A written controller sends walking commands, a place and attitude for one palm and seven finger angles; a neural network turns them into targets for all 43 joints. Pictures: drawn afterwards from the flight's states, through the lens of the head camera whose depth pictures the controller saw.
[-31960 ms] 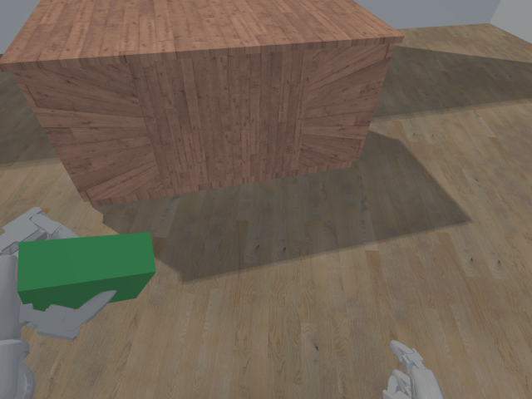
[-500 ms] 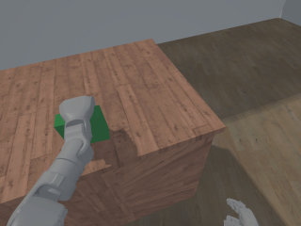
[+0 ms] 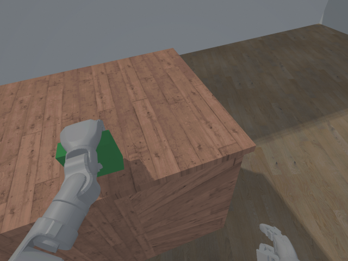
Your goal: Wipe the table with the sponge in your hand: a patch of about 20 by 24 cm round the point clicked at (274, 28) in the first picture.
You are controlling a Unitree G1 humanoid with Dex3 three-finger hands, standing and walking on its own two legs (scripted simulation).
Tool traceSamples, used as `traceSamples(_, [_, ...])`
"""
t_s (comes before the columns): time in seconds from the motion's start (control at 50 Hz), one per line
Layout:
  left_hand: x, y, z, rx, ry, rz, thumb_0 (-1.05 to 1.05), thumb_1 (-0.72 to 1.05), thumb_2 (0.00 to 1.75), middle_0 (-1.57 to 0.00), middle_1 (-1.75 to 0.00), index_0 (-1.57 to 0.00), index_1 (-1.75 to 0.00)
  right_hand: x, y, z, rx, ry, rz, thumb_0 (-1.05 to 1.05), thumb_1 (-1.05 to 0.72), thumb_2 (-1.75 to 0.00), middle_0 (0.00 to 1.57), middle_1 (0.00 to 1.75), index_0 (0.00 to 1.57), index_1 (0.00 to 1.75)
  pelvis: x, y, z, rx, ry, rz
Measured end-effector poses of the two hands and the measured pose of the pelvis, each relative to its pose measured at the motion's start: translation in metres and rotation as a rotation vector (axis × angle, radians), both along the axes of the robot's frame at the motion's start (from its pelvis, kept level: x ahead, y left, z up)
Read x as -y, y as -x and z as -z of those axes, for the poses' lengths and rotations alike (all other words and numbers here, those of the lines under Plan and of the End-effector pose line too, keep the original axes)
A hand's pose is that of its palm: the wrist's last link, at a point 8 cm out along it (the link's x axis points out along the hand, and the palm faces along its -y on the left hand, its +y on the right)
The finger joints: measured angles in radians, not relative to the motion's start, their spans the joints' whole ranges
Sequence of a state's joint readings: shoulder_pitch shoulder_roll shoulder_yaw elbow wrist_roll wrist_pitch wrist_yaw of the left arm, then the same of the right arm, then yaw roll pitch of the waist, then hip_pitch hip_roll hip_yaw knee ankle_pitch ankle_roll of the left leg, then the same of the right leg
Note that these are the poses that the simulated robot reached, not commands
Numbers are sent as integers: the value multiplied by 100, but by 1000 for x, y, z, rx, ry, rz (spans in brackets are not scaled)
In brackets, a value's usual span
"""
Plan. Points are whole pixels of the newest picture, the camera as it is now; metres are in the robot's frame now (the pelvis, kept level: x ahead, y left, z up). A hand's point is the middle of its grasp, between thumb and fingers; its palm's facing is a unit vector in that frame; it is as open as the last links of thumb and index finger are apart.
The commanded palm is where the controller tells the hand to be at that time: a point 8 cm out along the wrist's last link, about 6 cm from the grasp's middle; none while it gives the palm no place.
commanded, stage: slide back across to the middle lane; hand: left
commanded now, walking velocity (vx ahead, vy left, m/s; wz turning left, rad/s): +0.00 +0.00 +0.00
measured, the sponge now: (95, 161) +0.34 +0.25 +0.04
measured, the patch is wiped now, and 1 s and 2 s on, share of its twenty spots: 1.00 1.00 1.00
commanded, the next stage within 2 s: wipe forward along the middle lane in 0.42 s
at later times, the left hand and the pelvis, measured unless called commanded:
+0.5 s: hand (72, 162) +0.31 +0.28 +0.08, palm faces -0.02 -0.04 -1.00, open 8.9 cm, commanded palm +0.28 +0.28 +0.12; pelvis -0.01 -0.01 +0.00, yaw +0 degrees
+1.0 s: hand (64, 150) +0.34 +0.32 +0.08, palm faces -0.10 +0.00 -1.00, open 8.9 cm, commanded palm +0.33 +0.31 +0.11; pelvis -0.02 +0.00 +0.00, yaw +1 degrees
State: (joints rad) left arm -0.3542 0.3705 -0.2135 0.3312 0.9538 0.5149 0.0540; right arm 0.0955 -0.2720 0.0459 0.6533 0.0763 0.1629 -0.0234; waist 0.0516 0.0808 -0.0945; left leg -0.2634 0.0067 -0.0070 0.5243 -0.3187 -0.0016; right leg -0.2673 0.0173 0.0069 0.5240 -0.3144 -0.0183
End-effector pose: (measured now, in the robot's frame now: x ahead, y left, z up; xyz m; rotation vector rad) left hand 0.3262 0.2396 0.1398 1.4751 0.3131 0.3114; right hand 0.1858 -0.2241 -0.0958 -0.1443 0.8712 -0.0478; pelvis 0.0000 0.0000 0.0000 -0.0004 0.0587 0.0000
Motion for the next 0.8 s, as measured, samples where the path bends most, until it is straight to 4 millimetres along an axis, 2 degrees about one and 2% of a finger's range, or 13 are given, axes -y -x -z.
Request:
traceSamples(0.3, [-29,31,0,-37,-24,-19,0,-43,112,-81,-148,-85,-148,9,6,0,7,27,-1,1,-90,-90,20,30,20,29,4,5,-2,20,1,-8])
traceSamples(0.58, [-37,42,2,-22,-39,12,-1,-43,112,-81,-147,-85,-147,12,13,2,7,29,12,1,-90,-90,20,30,20,29,5,9,-3,15,2,-5])
traceSamples(0.66, [-44,38,2,-33,-42,-16,-1,-44,112,-82,-147,-85,-147,14,18,5,-14,45,5,1,-90,-90,20,30,20,29,6,12,-2,13,1,-15])
traceSamples(0.8, [-62,18,1,-86,-49,-50,-2,-44,112,-82,-146,-86,-146,22,35,8,-52,72,21,1,-90,-90,20,30,20,29,9,17,-1,-11,4,-22])
